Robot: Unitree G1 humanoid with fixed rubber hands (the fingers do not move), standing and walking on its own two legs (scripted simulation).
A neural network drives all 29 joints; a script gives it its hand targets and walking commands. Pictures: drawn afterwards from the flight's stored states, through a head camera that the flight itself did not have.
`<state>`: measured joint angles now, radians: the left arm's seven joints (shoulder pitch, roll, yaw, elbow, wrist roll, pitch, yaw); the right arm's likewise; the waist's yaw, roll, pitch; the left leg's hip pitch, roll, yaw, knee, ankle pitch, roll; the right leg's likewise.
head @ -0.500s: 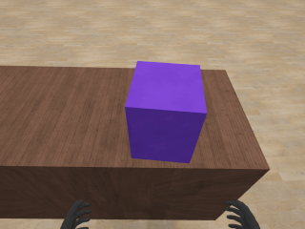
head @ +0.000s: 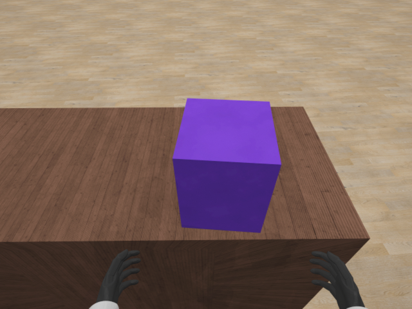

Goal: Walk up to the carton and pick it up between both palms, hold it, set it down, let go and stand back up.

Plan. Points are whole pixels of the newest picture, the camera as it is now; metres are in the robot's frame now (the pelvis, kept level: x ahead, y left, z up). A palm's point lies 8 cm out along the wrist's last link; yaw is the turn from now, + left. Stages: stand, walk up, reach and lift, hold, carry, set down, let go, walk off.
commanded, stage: reach and lift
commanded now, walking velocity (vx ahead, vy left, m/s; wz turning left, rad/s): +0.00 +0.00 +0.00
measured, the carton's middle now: (224, 166) +0.46 +0.01 +0.02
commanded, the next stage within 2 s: none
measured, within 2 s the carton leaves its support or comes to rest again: neither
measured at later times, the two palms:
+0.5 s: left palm (120, 251) +0.24 +0.21 +0.01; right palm (334, 259) +0.25 -0.20 +0.00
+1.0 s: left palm (121, 198) +0.32 +0.21 +0.08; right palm (334, 205) +0.32 -0.20 +0.07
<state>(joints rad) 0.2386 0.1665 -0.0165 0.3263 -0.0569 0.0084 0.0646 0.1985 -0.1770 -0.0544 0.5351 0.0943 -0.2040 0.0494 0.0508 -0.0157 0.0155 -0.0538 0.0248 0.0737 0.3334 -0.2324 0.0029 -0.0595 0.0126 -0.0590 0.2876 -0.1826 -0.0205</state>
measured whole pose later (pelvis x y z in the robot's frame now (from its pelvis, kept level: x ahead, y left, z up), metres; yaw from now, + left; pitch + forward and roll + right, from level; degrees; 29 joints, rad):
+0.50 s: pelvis +0.00 -0.01 +0.00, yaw +0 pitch -2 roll +0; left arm 0.01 0.20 -0.01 0.47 -0.13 -0.18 0.03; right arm 0.01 -0.13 -0.01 0.54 0.16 -0.25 -0.04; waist 0.03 -0.01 0.00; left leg -0.08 0.03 0.07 0.36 -0.23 -0.01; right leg -0.09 0.02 -0.06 0.34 -0.20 -0.03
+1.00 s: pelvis -0.01 +0.00 +0.00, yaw -1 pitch -1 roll -1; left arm -0.30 0.20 0.10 0.35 -0.10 0.22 0.03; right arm -0.32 -0.23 0.00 0.54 0.27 0.01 -0.07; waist 0.03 -0.02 0.00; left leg -0.11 0.03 0.09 0.33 -0.21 0.00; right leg -0.12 0.02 -0.05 0.28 -0.15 -0.02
